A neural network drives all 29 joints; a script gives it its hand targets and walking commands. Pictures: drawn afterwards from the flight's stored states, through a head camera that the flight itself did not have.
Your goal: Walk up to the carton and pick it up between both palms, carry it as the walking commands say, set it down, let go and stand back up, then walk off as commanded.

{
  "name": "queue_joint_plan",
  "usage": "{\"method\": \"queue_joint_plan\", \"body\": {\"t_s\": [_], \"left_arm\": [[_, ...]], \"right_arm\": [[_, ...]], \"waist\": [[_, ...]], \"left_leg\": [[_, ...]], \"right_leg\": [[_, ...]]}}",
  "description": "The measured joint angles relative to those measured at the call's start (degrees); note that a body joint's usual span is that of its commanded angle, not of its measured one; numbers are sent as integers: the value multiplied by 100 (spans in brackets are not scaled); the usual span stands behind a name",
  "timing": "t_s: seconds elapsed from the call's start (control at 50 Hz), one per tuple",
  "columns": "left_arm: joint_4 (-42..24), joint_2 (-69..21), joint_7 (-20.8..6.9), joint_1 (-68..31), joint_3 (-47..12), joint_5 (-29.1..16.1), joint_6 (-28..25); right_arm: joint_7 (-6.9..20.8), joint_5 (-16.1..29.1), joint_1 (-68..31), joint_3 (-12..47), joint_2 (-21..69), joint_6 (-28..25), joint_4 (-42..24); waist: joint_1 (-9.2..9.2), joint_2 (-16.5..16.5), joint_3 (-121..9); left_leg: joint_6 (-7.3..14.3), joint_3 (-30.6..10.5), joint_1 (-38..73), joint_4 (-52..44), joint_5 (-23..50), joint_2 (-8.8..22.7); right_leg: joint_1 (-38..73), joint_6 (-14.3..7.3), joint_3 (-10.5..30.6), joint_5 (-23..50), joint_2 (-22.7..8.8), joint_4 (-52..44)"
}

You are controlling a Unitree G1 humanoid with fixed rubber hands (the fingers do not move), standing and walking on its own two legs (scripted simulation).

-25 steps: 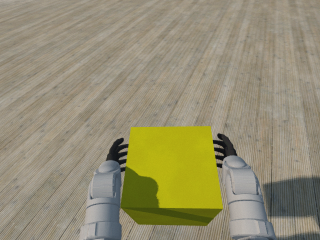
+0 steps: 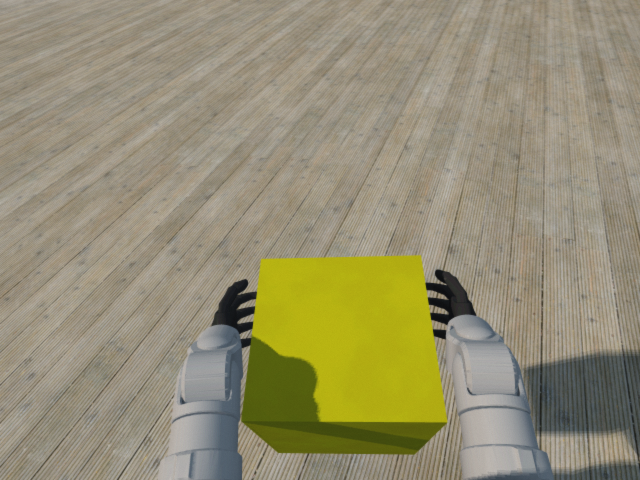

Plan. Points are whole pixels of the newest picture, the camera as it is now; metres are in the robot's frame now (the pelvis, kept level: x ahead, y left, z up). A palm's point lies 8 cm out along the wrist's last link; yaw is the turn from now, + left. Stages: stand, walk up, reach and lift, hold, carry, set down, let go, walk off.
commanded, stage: hold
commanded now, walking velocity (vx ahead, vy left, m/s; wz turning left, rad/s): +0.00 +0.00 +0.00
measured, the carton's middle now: (342, 363) +0.28 +0.00 -0.04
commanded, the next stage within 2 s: carry in 0.18 s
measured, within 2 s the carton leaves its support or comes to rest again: neither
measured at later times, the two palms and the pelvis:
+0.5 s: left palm (243, 281) +0.34 +0.12 +0.09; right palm (476, 277) +0.32 -0.18 +0.09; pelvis +0.06 +0.00 -0.01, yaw -4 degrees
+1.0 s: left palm (243, 189) +0.55 +0.15 +0.09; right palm (424, 189) +0.51 -0.15 +0.09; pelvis +0.30 +0.03 +0.00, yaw -7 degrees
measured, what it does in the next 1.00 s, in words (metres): walks ahead: left foot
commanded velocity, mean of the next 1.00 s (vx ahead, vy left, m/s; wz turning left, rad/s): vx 0.43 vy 0.00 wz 0.00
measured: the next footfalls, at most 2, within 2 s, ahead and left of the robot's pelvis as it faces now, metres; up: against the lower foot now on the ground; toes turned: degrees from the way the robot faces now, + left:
left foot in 0.84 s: +0.35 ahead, +0.10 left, +0.00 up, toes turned +8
right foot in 1.34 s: +0.70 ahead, -0.11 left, +0.00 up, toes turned -15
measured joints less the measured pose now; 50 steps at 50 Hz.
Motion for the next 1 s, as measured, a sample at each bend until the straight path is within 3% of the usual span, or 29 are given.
{"method": "queue_joint_plan", "body": {"t_s": [0.16, 0.26, 0.32, 0.4, 0.48, 0.54, 0.58, 0.62, 0.72, 0.8, 0.84, 0.86, 0.9, 0.94, 1.0], "left_arm": [[13, -2, 5, -8, 4, 8, -2], [-254, 3, 192, 20, -163, -164, 232], [-711, 36, 279, 183, -281, -320, 463], [-1456, 85, 403, 456, -396, -549, 884], [-2343, 104, 553, 634, -554, -824, 1346], [-2909, 108, 694, 757, -749, -1009, 1646], [-3106, 117, 798, 920, -907, -1125, 1858], [-3378, 121, 886, 1209, -993, -1226, 2095], [-4144, 90, 1038, 1734, -1056, -1368, 2481], [-4472, 87, 1086, 1780, -1065, -1425, 2678], [-4572, 92, 1101, 1742, -1063, -1419, 2781], [-4577, 99, 1106, 1700, -1020, -1411, 2826], [-4437, 107, 1109, 1620, -924, -1397, 2901], [-4298, 110, 1108, 1573, -925, -1396, 2962], [-4230, 111, 1090, 1560, -994, -1392, 2929]], "right_arm": [[2, -10, -18, -7, 4, -12, 13], [-104, 153, -28, -59, 2, 112, -155], [-122, 311, 20, 15, -6, 281, -455], [-200, 525, 159, 235, -30, 606, -967], [-316, 773, 391, 397, -66, 1044, -1889], [-391, 953, 579, 394, -96, 1398, -2610], [-459, 1098, 830, 373, -115, 1657, -2965], [-540, 1219, 1079, 455, -124, 1927, -3237], [-611, 1334, 1460, 684, -110, 2252, -3775], [-637, 1357, 1562, 747, -102, 2365, -4065], [-646, 1373, 1531, 750, -104, 2431, -4131], [-649, 1375, 1487, 773, -106, 2427, -4069], [-659, 1366, 1379, 791, -114, 2419, -3806], [-676, 1372, 1384, 745, -111, 2467, -3713], [-701, 1400, 1491, 689, -102, 2463, -3805]], "waist": [[-1, 2, 1], [18, -72, -697], [77, -212, -924], [77, -192, -1173], [27, -106, -1334], [-27, -24, -1385], [-37, -77, -1413], [-28, -167, -1408], [178, -251, -1298], [308, -267, -1243], [317, -260, -1249], [295, -345, -1262], [214, -401, -1281], [131, -324, -1258], [-36, -242, -1172]], "left_leg": [[-1, -3, -20, 22, -5, -3], [147, 217, -1270, 1214, -1070, 100], [129, 380, -1387, 1081, -693, 78], [57, 579, -1273, 707, -448, 187], [-7, 664, -1161, 445, -546, 352], [-15, 689, -1438, 1290, -1025, 494], [43, 760, -2026, 2561, -1290, 443], [53, 896, -2521, 3254, -1277, 365], [22, 1174, -3123, 2314, -550, 314], [69, 1409, -3059, 1224, 213, 297], [176, 1588, -2767, 809, 450, 287], [335, 1694, -2709, 910, 632, 237], [560, 1850, -2619, 1151, 310, 181], [622, 1933, -2352, 956, 93, 174], [565, 1974, -1820, 344, 148, 141]], "right_leg": [[-19, -1, 0, -5, -1, 22], [-1068, -27, -74, -348, -19, 757], [-1432, 61, 59, -661, -52, 1112], [-1943, 61, -403, -1187, -146, 2136], [-1840, -21, -772, -1160, -97, 1425], [-1632, -211, -961, -638, -14, 1021], [-1577, -297, -1019, -877, -49, 1144], [-1316, -294, -1031, -1015, -103, 912], [-543, -157, -961, -960, -171, 111], [-35, 19, -919, -1317, -248, 82], [96, 143, -865, -1744, -316, 485], [11, 161, -813, -2010, -440, 925], [-614, 93, -586, -2195, -509, 2471], [-1368, 13, -470, -2050, -423, 3776], [-2227, -8, -543, -1431, -429, 4260]]}}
